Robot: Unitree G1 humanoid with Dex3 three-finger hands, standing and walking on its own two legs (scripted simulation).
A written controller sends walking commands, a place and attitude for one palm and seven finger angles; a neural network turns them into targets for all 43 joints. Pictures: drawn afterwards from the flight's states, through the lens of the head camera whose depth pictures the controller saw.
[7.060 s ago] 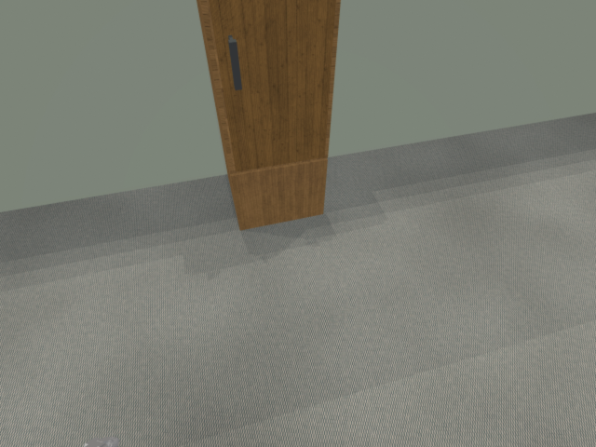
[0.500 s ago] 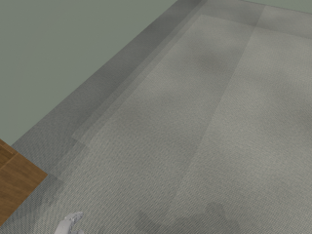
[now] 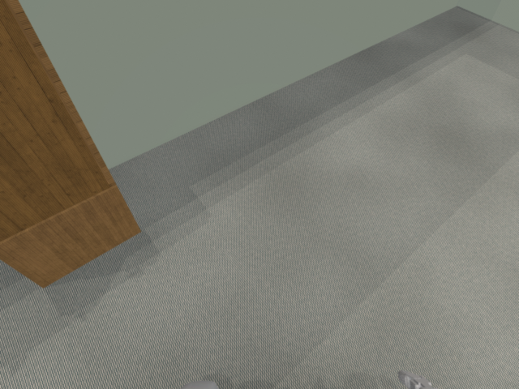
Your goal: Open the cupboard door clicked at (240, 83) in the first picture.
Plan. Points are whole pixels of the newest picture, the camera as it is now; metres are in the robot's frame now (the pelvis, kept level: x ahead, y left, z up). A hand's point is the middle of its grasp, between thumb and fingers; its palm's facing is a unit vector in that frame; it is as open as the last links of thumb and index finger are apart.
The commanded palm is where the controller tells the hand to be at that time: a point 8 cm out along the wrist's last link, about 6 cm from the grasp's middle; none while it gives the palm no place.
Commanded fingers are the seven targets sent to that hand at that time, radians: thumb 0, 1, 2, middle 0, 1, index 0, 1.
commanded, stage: turn to face it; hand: left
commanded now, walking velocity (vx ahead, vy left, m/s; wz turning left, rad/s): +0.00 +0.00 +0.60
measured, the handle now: out of the picture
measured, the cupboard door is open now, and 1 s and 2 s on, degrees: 0 0 0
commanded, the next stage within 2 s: take the last steps up to it in 1.24 s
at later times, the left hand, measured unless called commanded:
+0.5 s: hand out of the picture +0.07 +0.17 -0.11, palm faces +0.29 -0.91 -0.30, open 7.3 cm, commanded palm none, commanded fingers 0.00 0.90 0.90 -0.20 -0.30 -0.20 -0.30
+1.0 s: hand out of the picture -0.10 +0.20 -0.15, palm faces +0.60 -0.76 -0.27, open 7.3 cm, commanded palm none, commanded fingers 0.00 0.90 0.90 -0.20 -0.30 -0.20 -0.30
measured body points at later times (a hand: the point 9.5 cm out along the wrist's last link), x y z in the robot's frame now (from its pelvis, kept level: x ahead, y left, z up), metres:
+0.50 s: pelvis +0.02 -0.05 +0.02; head +0.05 -0.08 +0.46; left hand +0.06 +0.22 -0.09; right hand +0.15 -0.29 -0.15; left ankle -0.04 +0.08 -0.64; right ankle +0.05 -0.15 -0.72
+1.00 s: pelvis +0.00 -0.01 +0.02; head +0.02 +0.02 +0.46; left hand -0.13 +0.24 -0.13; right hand +0.24 -0.16 -0.11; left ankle -0.05 +0.07 -0.72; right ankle +0.06 -0.15 -0.64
